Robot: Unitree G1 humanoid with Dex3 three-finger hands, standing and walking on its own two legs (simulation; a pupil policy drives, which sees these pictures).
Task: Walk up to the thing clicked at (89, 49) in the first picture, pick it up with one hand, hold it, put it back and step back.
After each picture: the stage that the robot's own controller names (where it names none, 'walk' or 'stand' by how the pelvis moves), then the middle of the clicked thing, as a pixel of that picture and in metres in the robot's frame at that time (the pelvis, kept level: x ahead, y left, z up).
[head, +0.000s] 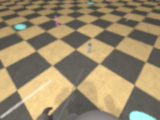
stand; (89, 48) +1.45 +0.11 -0.65
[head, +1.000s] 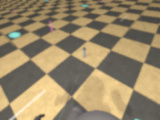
walk; (84, 52) +1.31 +0.30 -0.65
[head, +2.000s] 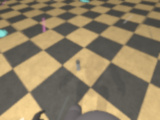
walk; (78, 65) +0.86 +0.30 -0.64
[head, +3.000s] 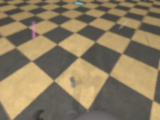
walk; (72, 82) +0.55 +0.24 -0.64
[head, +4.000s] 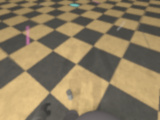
stand; (69, 95) +0.37 +0.26 -0.64
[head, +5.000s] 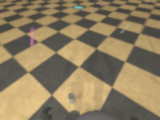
stand; (71, 98) +0.34 +0.24 -0.65
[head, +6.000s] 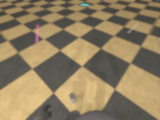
stand; (72, 98) +0.34 +0.22 -0.65
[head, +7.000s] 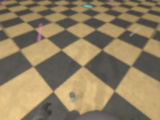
stand; (72, 97) +0.35 +0.21 -0.65
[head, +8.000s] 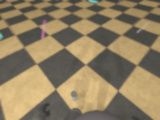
stand; (74, 96) +0.34 +0.20 -0.64
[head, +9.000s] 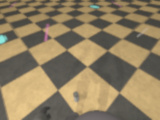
stand; (76, 97) +0.37 +0.18 -0.65
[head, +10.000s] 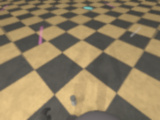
stand; (73, 100) +0.33 +0.20 -0.66
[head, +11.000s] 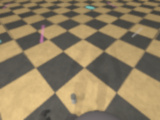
stand; (73, 99) +0.35 +0.20 -0.66
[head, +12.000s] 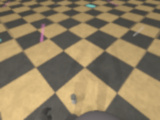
stand; (73, 99) +0.33 +0.19 -0.66
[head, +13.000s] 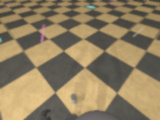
go down; (74, 99) +0.34 +0.19 -0.66
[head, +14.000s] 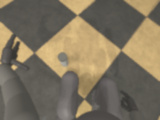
go down; (63, 60) +0.42 +0.24 -0.29
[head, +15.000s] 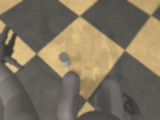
approach; (65, 61) +0.42 +0.24 -0.26
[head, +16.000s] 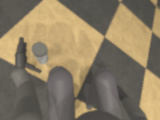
close in; (41, 55) +0.39 +0.28 -0.15
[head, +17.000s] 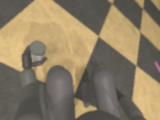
close; (38, 54) +0.39 +0.29 -0.15
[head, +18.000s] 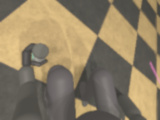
lift; (39, 55) +0.38 +0.28 -0.16
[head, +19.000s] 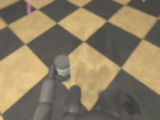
lift; (64, 71) +0.32 +0.19 +0.02
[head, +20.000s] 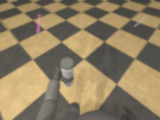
hold; (68, 74) +0.32 +0.17 +0.02
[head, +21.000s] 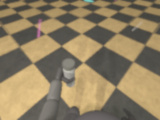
hold; (69, 74) +0.32 +0.16 +0.03
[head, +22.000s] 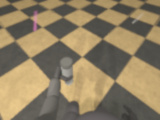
crouch; (67, 73) +0.33 +0.18 -0.01
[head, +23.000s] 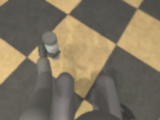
lower; (53, 48) +0.47 +0.24 -0.06
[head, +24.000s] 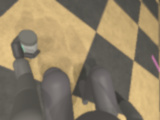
lower; (30, 47) +0.43 +0.30 -0.15
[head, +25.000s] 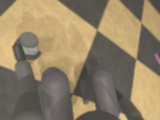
lower; (31, 49) +0.42 +0.30 -0.16
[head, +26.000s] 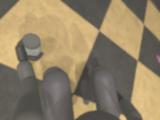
lower; (33, 50) +0.41 +0.30 -0.16
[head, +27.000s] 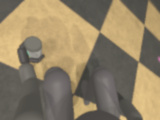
lower; (35, 52) +0.40 +0.29 -0.16
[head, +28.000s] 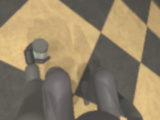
open; (40, 53) +0.40 +0.27 -0.16
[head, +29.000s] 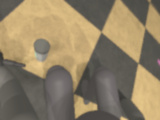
stand; (41, 52) +0.39 +0.27 -0.16
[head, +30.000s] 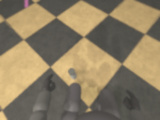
walk; (72, 74) +0.40 +0.21 -0.43
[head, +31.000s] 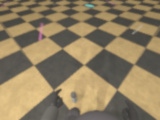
stand; (74, 97) +0.36 +0.18 -0.59
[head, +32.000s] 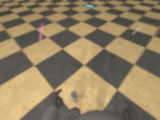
stand; (74, 97) +0.36 +0.19 -0.60
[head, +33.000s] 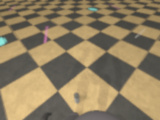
stand; (76, 98) +0.37 +0.17 -0.65
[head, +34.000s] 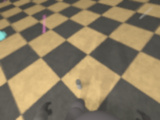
walk; (79, 84) +0.44 +0.20 -0.62
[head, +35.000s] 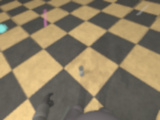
walk; (81, 71) +0.63 +0.18 -0.63
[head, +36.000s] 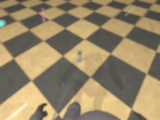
walk; (79, 57) +0.95 +0.25 -0.63
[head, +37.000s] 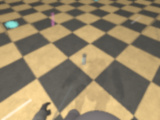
stand; (84, 59) +1.01 +0.17 -0.64
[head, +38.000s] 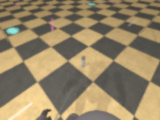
stand; (83, 62) +1.02 +0.18 -0.66
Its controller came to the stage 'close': yes
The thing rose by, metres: 0.67
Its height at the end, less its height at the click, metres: +0.00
